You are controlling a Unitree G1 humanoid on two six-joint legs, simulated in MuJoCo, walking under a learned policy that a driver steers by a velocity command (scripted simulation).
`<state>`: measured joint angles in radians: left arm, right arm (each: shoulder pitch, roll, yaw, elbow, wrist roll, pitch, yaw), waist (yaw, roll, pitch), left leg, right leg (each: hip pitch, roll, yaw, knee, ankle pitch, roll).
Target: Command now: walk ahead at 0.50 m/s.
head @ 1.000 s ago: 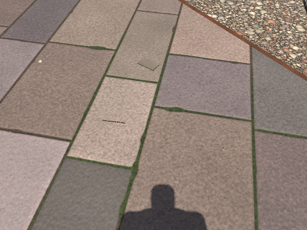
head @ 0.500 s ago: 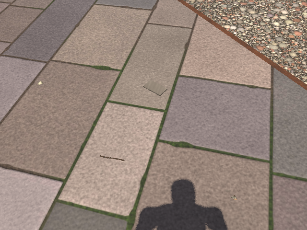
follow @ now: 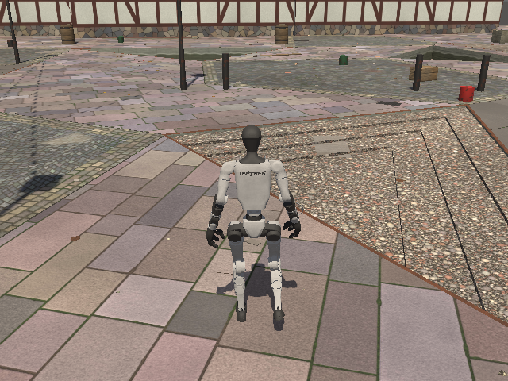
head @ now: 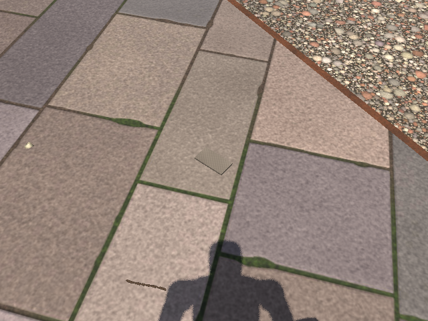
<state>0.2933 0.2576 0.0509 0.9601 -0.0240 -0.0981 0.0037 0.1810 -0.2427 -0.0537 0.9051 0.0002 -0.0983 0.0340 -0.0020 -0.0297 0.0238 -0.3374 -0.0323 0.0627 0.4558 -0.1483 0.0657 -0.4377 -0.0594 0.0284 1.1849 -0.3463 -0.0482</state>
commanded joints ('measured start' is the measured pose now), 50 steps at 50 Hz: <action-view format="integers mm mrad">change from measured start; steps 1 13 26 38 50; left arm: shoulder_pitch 48 -328 -52 43 176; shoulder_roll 51 28 102 125 0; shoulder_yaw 23 13 34 34 -2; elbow -48 -168 -104 -30 -11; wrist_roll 7 7 22 18 21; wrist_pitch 10 7 -5 -6 19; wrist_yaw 11 -16 -29 1 1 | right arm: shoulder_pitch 20 225 88 -138 276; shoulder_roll -81 -147 -132 -49 -309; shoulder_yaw -13 -23 -17 -20 -99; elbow -25 66 13 -53 27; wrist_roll -8 12 40 9 -4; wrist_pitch -17 4 -29 18 0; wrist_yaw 3 -40 -33 -33 -13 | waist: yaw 22 -73 59 40 -110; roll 116 83 -31 -28 241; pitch -57 53 -120 27 -352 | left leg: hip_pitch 135 298 -390 -334 718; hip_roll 250 241 135 154 386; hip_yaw -278 -133 -132 -82 -542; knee -298 -330 827 235 3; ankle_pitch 84 163 -218 248 -45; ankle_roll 164 134 -1 -56 244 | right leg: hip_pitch -141 -262 474 305 -105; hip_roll -94 -44 -243 -129 69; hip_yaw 36 -23 352 37 -89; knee -28 -585 -934 -1085 -61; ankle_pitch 94 451 186 354 220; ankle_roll -2 34 -199 -152 27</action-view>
